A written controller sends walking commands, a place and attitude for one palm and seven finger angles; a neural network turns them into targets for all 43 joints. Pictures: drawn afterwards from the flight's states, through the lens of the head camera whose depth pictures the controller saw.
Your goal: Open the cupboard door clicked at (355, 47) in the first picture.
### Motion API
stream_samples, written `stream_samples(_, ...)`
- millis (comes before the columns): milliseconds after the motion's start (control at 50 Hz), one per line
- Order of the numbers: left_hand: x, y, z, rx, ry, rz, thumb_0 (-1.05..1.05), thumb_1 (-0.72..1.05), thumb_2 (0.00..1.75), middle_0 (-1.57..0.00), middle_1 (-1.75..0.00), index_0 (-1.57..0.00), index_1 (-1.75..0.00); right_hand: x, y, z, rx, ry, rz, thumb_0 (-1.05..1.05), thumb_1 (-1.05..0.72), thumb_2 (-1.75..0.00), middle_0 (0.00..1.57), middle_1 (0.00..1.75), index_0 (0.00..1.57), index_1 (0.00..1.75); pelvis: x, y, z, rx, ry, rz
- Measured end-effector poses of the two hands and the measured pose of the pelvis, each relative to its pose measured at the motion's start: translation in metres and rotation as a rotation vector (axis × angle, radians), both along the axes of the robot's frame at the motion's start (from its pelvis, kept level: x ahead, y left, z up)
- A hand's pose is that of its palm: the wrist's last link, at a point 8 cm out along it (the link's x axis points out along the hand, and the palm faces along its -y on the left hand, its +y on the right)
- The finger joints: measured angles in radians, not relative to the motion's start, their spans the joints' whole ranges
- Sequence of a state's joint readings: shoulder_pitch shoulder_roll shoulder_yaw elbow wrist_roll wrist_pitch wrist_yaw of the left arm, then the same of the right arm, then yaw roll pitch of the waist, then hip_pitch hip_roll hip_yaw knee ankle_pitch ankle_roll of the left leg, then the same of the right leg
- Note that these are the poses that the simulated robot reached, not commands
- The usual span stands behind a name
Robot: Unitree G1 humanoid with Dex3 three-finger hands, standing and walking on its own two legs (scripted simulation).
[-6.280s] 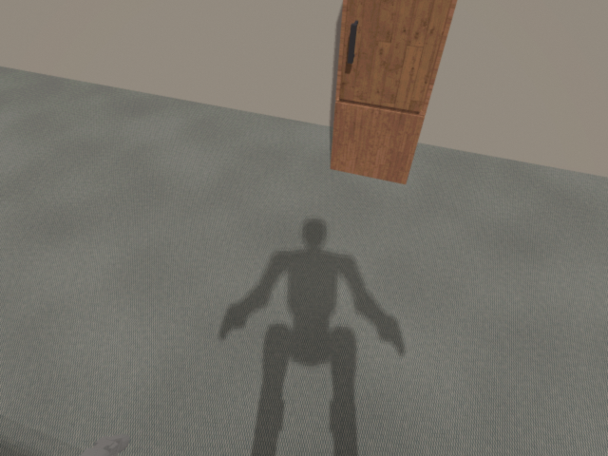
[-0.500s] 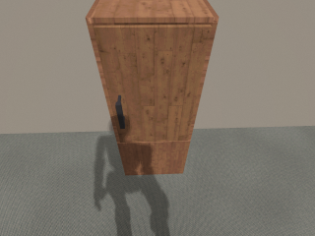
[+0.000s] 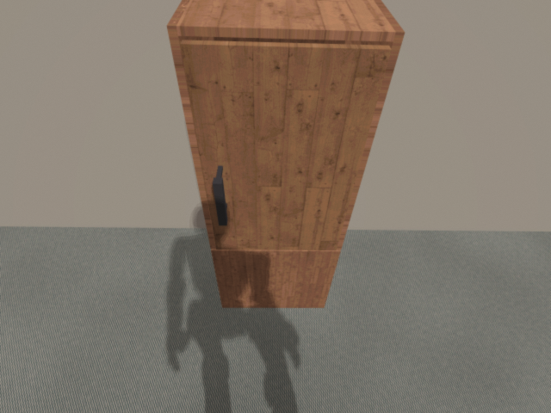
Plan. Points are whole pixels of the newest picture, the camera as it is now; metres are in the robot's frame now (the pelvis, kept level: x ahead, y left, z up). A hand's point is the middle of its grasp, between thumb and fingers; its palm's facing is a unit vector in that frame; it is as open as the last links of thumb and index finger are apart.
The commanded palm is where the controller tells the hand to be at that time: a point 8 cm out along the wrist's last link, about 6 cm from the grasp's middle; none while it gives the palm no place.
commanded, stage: look again from close up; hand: left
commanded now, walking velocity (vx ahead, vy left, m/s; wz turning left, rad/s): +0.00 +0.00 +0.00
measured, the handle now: (221, 196) +0.59 +0.16 -0.09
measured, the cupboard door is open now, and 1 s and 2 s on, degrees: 0 0 0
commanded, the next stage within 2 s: shuffle to correct the standing spot in 0.26 s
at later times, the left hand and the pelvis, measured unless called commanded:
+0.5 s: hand out of the picture -0.02 +0.20 -0.18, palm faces +0.01 -0.99 -0.17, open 7.4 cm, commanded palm none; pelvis -0.01 +0.03 +0.00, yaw +0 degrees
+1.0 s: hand out of the picture -0.05 +0.11 -0.19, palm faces +0.11 -0.99 -0.07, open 7.4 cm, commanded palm none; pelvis +0.03 -0.02 -0.01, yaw +2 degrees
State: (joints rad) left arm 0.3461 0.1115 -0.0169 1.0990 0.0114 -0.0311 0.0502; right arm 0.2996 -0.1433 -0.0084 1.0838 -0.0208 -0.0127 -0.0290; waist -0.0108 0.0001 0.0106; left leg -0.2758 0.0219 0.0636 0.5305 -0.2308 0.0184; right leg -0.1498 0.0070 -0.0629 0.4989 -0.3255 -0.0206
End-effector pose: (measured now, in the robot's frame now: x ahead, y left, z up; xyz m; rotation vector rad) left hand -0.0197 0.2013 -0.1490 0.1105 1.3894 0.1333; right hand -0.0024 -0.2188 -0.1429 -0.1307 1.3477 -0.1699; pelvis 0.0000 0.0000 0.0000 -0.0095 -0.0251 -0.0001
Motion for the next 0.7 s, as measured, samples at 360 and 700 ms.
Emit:
stream_samples(360, 0.010, 0.047, -0.002, 0.015, -0.049, -0.012, 0.00, 0.91, 0.90, -0.20, -0.30, -0.19, -0.30, 0.021, 0.013, 0.015, -0.049, -0.076, 0.044, 0.01, -0.93, -0.90, 0.20, 0.30, 0.20, 0.30, -0.007, 0.024, 0.001, -0.005, 0.006, 0.002)
stream_samples(700, -0.029, 0.022, 0.005, 0.010, 0.080, -0.012, 0.00, 0.91, 0.90, -0.20, -0.30, -0.19, -0.30, -0.019, -0.010, 0.004, -0.029, 0.022, -0.032, 0.00, -0.91, -0.90, 0.21, 0.30, 0.21, 0.30, -0.012, 0.001, 0.000, 0.012, 0.033, -0.025)
